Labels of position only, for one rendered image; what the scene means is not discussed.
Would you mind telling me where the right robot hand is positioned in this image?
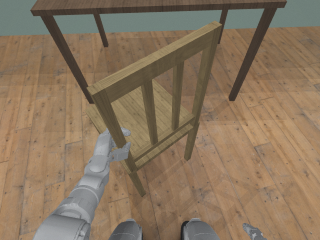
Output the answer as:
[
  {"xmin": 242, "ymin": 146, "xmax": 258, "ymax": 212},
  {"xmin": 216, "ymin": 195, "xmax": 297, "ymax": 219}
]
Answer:
[{"xmin": 242, "ymin": 223, "xmax": 268, "ymax": 240}]

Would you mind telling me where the chair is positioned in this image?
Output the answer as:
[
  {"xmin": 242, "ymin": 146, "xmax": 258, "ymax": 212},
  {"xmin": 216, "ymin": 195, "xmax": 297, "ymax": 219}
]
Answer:
[{"xmin": 85, "ymin": 21, "xmax": 222, "ymax": 197}]

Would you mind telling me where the table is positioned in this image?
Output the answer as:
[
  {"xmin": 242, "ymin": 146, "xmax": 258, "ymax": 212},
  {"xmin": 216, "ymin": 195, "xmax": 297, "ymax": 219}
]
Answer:
[{"xmin": 30, "ymin": 0, "xmax": 287, "ymax": 104}]

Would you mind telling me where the robot right shin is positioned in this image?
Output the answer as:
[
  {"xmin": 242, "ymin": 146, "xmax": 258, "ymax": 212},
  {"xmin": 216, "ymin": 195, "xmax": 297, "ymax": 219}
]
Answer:
[{"xmin": 187, "ymin": 218, "xmax": 201, "ymax": 224}]

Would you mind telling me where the robot left upper arm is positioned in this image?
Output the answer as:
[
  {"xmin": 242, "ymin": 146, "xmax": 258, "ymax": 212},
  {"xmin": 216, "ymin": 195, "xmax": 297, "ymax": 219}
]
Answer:
[{"xmin": 35, "ymin": 214, "xmax": 91, "ymax": 240}]

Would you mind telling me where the left robot thigh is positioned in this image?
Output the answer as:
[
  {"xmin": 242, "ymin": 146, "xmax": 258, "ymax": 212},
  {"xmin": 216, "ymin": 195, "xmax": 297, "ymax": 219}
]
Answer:
[{"xmin": 108, "ymin": 221, "xmax": 142, "ymax": 240}]

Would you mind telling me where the left robot hand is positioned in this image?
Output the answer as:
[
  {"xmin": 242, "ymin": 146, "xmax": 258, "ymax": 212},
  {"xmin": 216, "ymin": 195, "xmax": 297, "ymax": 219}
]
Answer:
[{"xmin": 93, "ymin": 126, "xmax": 131, "ymax": 162}]

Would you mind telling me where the left robot forearm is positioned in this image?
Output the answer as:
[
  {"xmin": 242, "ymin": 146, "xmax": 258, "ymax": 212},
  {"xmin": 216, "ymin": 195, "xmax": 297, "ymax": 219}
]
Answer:
[{"xmin": 32, "ymin": 154, "xmax": 110, "ymax": 240}]

